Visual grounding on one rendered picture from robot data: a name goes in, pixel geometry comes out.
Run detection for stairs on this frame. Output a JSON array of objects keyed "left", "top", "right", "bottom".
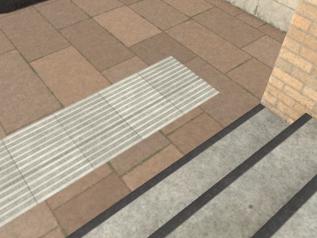
[{"left": 65, "top": 104, "right": 317, "bottom": 238}]

